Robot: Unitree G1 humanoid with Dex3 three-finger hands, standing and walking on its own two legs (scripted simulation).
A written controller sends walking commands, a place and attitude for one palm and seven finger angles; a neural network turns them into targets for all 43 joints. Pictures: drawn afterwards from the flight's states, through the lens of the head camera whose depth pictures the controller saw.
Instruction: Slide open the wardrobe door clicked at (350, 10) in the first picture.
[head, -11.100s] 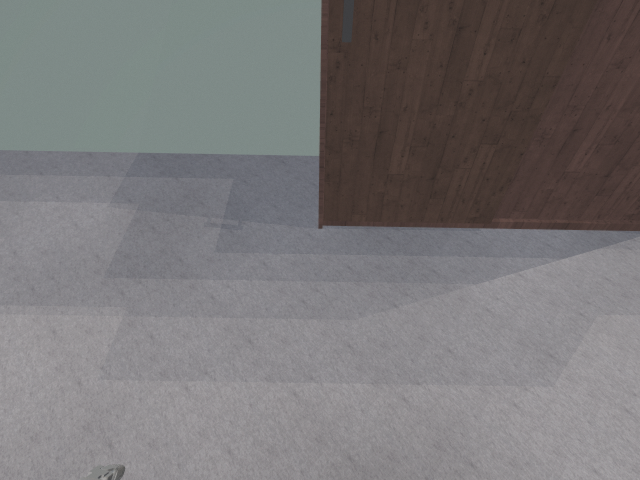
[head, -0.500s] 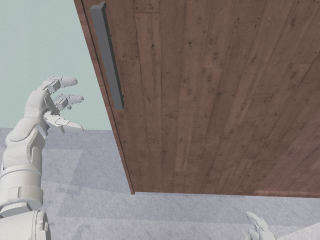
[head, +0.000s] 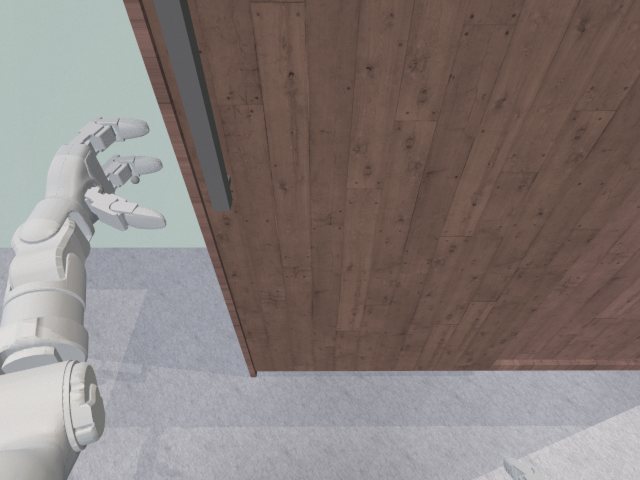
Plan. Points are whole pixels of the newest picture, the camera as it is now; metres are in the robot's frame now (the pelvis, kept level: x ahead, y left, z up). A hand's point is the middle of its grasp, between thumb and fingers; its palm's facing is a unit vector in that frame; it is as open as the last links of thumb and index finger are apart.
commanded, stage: move the hooked fingers beside the handle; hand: left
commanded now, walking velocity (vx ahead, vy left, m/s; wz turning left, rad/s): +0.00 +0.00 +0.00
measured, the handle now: (205, 111) +0.52 +0.17 +0.20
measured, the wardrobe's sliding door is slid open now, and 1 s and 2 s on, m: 0.00 0.00 0.00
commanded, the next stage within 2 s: feel for the door with the fingertips in 1.08 s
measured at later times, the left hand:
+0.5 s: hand (160, 161) +0.47 +0.23 +0.16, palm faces +0.01 -1.00 +0.01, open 14.0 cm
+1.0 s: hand (159, 165) +0.46 +0.22 +0.16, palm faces +0.02 -1.00 +0.00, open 14.0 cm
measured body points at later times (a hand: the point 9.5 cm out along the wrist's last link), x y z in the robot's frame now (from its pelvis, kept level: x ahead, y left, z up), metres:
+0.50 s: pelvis +0.00 +0.01 -0.01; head +0.05 +0.01 +0.44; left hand +0.46 +0.28 +0.16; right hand +0.03 -0.26 -0.12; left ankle -0.03 +0.13 -0.73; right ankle +0.03 -0.13 -0.73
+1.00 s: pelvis +0.01 +0.01 -0.01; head +0.04 +0.00 +0.44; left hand +0.45 +0.28 +0.16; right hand +0.09 -0.26 -0.11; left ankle -0.03 +0.13 -0.73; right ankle +0.03 -0.13 -0.73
